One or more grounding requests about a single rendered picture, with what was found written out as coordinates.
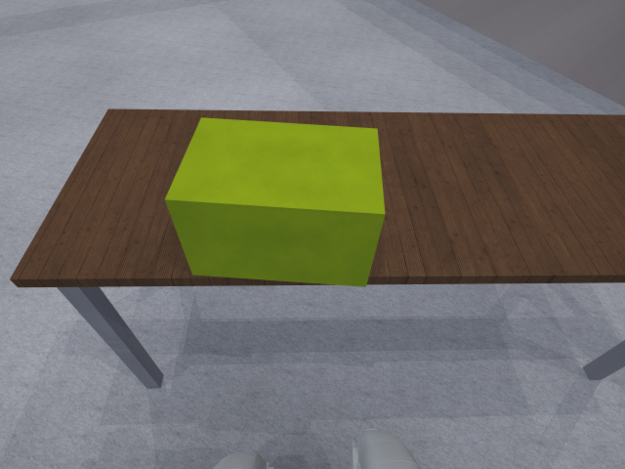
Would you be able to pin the robot right thigh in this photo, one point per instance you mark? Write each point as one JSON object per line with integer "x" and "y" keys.
{"x": 377, "y": 449}

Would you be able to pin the table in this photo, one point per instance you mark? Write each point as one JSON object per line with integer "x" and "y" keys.
{"x": 470, "y": 198}

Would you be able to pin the carton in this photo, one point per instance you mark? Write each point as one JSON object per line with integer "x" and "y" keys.
{"x": 279, "y": 201}

